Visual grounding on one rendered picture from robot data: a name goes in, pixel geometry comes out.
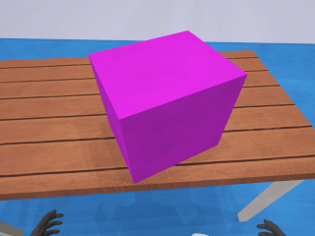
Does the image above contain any right robot hand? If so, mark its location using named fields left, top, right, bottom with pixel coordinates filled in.
left=256, top=219, right=286, bottom=236

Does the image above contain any table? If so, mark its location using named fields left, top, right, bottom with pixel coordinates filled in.
left=0, top=50, right=315, bottom=236

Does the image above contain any carton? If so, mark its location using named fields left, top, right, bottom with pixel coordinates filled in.
left=88, top=30, right=248, bottom=184

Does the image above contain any left robot hand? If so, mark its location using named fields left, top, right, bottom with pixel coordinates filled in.
left=30, top=209, right=64, bottom=236

